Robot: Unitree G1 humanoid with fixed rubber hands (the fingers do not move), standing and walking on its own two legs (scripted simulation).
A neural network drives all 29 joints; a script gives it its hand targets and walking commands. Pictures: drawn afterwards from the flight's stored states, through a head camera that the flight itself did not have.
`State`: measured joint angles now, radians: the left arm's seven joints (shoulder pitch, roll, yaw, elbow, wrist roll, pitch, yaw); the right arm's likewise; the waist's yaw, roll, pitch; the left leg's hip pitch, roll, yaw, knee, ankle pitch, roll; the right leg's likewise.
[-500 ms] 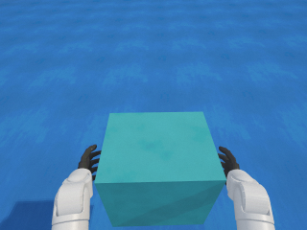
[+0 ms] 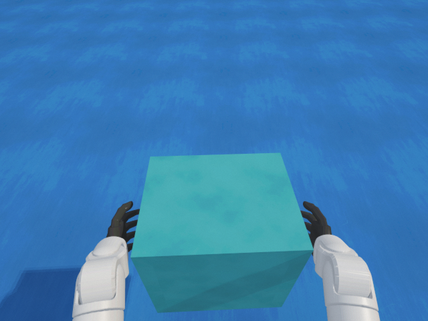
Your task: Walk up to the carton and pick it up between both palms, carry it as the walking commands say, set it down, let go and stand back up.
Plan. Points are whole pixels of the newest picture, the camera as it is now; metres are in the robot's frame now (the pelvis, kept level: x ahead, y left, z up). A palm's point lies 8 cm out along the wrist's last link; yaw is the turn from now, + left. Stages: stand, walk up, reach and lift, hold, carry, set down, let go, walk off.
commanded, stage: carry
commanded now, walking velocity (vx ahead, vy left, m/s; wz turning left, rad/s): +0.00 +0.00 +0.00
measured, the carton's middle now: (217, 234) +0.32 +0.00 -0.04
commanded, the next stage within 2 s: hold in 0.84 s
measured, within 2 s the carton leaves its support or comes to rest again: neither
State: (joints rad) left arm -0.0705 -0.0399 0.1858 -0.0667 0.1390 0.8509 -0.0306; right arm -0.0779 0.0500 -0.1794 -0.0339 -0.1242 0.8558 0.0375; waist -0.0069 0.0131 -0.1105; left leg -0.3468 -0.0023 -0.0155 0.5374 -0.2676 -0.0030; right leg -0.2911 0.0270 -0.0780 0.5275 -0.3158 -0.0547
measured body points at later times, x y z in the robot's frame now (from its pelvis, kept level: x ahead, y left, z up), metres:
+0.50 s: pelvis +0.00 +0.01 +0.00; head -0.01 +0.01 +0.45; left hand +0.27 +0.20 +0.03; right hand +0.27 -0.17 +0.02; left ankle +0.00 +0.12 -0.73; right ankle -0.03 -0.08 -0.73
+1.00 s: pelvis -0.01 +0.01 +0.01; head +0.00 +0.02 +0.46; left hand +0.27 +0.21 +0.01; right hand +0.26 -0.17 +0.01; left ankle +0.00 +0.12 -0.73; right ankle -0.03 -0.08 -0.73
